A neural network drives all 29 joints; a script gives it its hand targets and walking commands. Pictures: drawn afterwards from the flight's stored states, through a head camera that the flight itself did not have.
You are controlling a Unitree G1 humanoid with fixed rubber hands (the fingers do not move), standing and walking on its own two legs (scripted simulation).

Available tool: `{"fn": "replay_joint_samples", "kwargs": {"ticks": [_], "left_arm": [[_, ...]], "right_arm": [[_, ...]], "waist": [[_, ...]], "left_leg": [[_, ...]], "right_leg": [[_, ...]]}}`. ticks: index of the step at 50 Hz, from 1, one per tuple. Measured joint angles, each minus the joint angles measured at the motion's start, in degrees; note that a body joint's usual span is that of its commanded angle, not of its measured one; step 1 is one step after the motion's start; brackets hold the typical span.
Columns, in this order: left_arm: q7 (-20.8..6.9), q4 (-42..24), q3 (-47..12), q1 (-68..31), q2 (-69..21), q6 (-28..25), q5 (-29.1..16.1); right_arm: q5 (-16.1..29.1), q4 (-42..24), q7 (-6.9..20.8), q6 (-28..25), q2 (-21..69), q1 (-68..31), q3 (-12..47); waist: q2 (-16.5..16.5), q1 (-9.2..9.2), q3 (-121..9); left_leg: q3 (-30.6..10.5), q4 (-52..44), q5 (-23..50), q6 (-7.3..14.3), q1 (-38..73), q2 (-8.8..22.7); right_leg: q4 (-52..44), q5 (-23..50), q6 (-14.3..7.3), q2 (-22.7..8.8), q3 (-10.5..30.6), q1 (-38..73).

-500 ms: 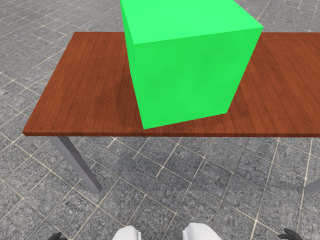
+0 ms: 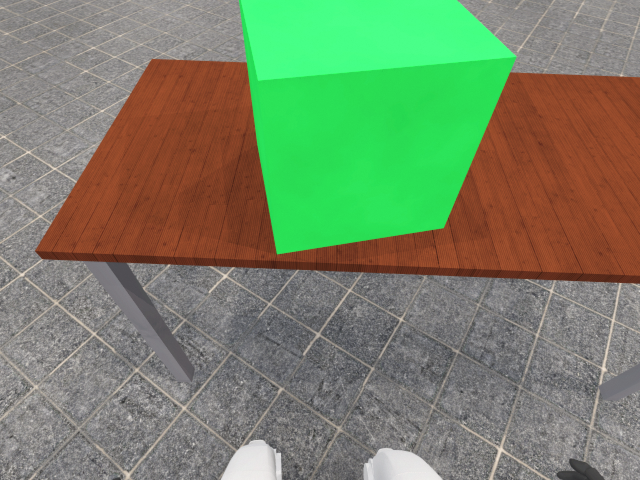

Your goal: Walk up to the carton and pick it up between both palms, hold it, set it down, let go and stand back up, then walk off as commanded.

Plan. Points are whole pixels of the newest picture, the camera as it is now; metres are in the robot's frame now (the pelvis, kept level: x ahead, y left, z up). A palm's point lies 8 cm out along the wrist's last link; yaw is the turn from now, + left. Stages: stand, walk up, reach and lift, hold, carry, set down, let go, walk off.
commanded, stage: walk up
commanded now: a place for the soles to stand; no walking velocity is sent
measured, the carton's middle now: (348, 113) +0.59 -0.02 +0.12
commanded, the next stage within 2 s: reach and lift in 1.00 s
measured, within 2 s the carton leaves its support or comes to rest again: neither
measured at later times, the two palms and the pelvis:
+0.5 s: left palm out of the picture +0.09 +0.30 -0.11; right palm out of the picture +0.09 -0.32 -0.09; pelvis +0.01 +0.00 +0.00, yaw -1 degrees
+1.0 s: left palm out of the picture +0.11 +0.30 -0.11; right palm out of the picture +0.08 -0.32 -0.09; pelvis +0.01 +0.00 +0.00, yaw -2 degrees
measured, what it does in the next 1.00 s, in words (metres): stands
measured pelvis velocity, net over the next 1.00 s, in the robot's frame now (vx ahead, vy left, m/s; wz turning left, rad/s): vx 0.01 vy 0.00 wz -0.04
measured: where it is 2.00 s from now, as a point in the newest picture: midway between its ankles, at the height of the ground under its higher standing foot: outside the picture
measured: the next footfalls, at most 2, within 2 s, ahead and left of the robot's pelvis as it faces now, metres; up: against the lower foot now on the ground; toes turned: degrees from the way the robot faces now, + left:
none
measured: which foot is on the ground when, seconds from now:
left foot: down 0.00-1.00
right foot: down 0.00-1.00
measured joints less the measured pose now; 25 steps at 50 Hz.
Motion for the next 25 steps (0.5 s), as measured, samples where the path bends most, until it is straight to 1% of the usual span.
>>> {"fn": "replay_joint_samples", "kwargs": {"ticks": [3,6,8,10,12,13,14,16,18,19,20,21,22,25], "left_arm": [[0.0,0.0,0.4,-0.3,0.0,0.0,0.0],[0.0,0.0,0.7,-0.3,0.0,0.0,0.0],[0.0,0.1,0.7,-0.1,0.0,-0.2,0.0],[0.0,0.1,0.7,0.1,0.0,-0.2,0.0],[0.0,0.2,0.7,0.1,0.0,-0.2,0.0],[0.0,0.2,0.6,0.1,0.0,-0.2,0.0],[0.0,0.2,0.5,0.0,0.0,-0.2,0.0],[0.1,0.2,0.3,-0.4,0.0,-0.2,0.0],[0.2,0.2,0.5,-0.9,0.0,-0.2,0.0],[0.2,0.2,0.6,-1.1,0.0,-0.2,0.0],[0.2,0.2,0.8,-1.1,0.0,-0.2,0.0],[0.2,0.2,0.9,-1.1,0.0,-0.2,0.0],[0.2,0.2,0.9,-1.1,0.0,-0.2,0.0],[0.2,0.2,0.9,-0.7,0.0,-0.3,0.0]], "right_arm": [[0.0,0.0,0.0,0.0,0.5,-0.1,0.0],[0.0,0.1,0.0,0.1,0.6,-0.1,0.0],[0.0,0.1,0.0,0.3,0.8,-0.2,0.0],[0.0,0.1,0.0,0.3,0.7,-0.5,0.0],[0.0,0.1,0.0,0.3,0.5,-0.5,0.0],[0.0,0.1,0.0,0.3,0.5,-0.5,0.0],[0.0,0.2,0.0,0.3,0.5,-0.5,0.0],[0.0,0.3,0.0,0.1,0.5,-0.5,0.0],[0.0,0.5,0.0,0.1,0.6,-0.5,0.0],[0.0,0.5,0.0,0.1,0.5,-0.5,0.0],[0.0,0.5,0.0,0.1,0.5,-0.5,0.0],[0.0,0.5,0.0,0.1,0.5,-0.5,0.0],[0.0,0.5,0.0,0.2,0.5,-0.5,0.0],[0.0,0.5,0.0,0.6,0.4,-0.8,0.0]], "waist": [[-0.6,-0.07,0.0],[-0.6,-0.06,0.0],[-0.6,-0.06,0.0],[-0.5,-0.06,0.0],[-0.5,-0.07,0.0],[-0.5,-0.07,0.0],[-0.5,-0.09,0.0],[-0.5,-0.23,0.0],[-0.5,-0.28,0.0],[-0.5,-0.28,0.0],[-0.5,-0.27,0.0],[-0.6,-0.27,0.0],[-0.5,-0.27,0.0],[-0.4,-0.27,0.0]], "left_leg": [[0.6,-0.3,-0.1,0.5,0.0,0.0],[0.7,0.1,-0.2,-0.1,0.0,0.1],[0.5,0.6,-1.3,0.8,-0.1,0.1],[0.6,1.1,-3.3,1.5,-0.2,0.1],[0.7,1.0,-2.6,1.7,-0.1,0.1],[0.8,0.4,-0.5,1.4,0.0,0.1],[1.0,0.2,0.2,0.7,0.1,0.1],[1.2,0.1,-0.4,-0.1,0.3,0.1],[1.2,0.1,-0.7,0.2,0.3,0.1],[1.2,0.1,-0.8,0.4,0.3,0.2],[1.2,0.1,-0.8,0.3,0.3,0.2],[1.2,0.2,-0.8,0.0,0.3,0.3],[1.0,0.3,-0.9,0.1,0.3,0.3],[0.8,1.6,-4.6,2.0,0.0,0.2]], "right_leg": [[0.4,-1.9,0.0,0.0,2.0,0.0],[-0.3,3.5,0.2,0.0,2.2,0.1],[-0.4,3.1,0.9,0.0,2.1,0.3],[-0.4,2.6,0.9,0.0,2.1,0.3],[-0.4,2.5,0.9,0.0,2.3,0.3],[-0.4,2.4,1.0,0.0,2.4,0.3],[-0.4,2.5,1.0,0.0,2.6,0.3],[-0.2,2.0,1.0,0.0,2.9,0.3],[0.2,-0.6,1.0,0.0,2.8,0.2],[0.2,-0.7,1.0,0.0,2.8,0.2],[0.0,0.5,1.0,0.0,2.7,0.2],[-0.5,3.2,1.0,0.0,2.7,0.3],[-0.6,3.9,1.1,0.0,2.6,0.3],[-0.6,2.3,1.4,0.0,2.3,0.5]]}}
